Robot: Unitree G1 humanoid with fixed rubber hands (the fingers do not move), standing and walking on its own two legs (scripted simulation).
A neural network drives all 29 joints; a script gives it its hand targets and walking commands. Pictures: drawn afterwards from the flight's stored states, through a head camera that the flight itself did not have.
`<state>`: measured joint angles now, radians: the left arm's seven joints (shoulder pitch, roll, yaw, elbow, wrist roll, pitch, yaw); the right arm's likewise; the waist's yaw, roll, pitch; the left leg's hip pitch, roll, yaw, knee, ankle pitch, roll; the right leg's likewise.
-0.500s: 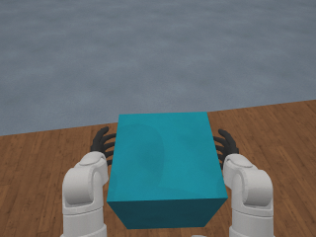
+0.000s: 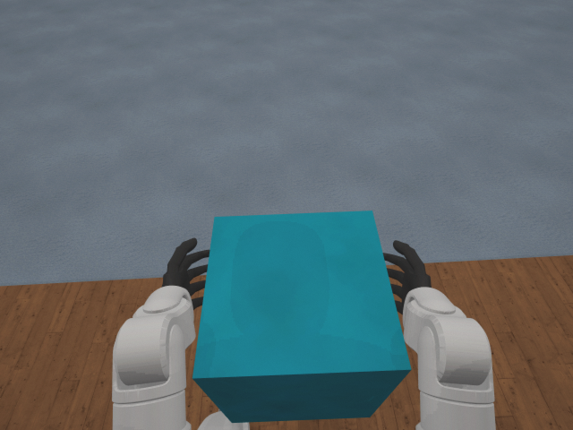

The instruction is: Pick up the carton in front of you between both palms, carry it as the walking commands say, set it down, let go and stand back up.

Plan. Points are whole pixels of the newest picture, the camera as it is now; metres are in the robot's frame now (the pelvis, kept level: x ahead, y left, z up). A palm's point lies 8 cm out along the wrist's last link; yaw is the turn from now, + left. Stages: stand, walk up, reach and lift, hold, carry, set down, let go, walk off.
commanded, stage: carry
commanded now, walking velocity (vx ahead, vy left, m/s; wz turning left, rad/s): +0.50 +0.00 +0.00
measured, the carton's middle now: (297, 323) +0.26 +0.00 +0.00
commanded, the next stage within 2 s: none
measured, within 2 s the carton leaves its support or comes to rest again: neither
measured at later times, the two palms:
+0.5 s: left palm (217, 117) +0.64 +0.16 +0.09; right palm (371, 120) +0.62 -0.14 +0.10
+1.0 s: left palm (255, 42) +1.02 +0.11 +0.08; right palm (365, 44) +1.02 -0.19 +0.07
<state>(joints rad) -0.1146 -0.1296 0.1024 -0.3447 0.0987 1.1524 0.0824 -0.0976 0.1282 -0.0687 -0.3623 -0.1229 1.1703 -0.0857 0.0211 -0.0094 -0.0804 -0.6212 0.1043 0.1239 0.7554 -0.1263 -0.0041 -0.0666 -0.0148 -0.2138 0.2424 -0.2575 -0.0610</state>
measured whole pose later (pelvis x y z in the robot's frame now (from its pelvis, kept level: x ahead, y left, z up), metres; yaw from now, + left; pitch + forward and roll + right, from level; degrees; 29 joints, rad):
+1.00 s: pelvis +0.64 -0.04 -0.01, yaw -2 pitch +6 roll +2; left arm -0.69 -0.03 0.26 0.06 0.05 1.13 0.14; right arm -0.69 0.02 -0.23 0.04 -0.08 1.17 -0.13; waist 0.04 0.00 0.09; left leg -0.66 0.02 0.03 0.84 -0.23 0.04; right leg -0.28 0.04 -0.12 0.48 -0.32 -0.11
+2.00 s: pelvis +1.33 +0.05 -0.16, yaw +1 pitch +3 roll -2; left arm -0.55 -0.04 0.15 0.01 0.04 1.09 0.15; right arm -0.53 0.02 -0.20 0.02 -0.03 1.08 -0.12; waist 0.08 -0.02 -0.01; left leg -0.48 -0.09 0.01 1.42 -0.46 0.02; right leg -0.43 0.11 -0.17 0.58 -0.22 -0.15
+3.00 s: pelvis +1.88 +0.11 -0.14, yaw +0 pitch +3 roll +0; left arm -0.17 -0.13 0.11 -0.31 0.11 1.20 0.08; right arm -0.16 0.13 -0.10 -0.32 -0.13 1.22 -0.09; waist 0.01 0.01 -0.12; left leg -0.19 0.06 0.14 0.46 -0.31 0.00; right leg -0.28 -0.05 -0.21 0.46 -0.23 -0.03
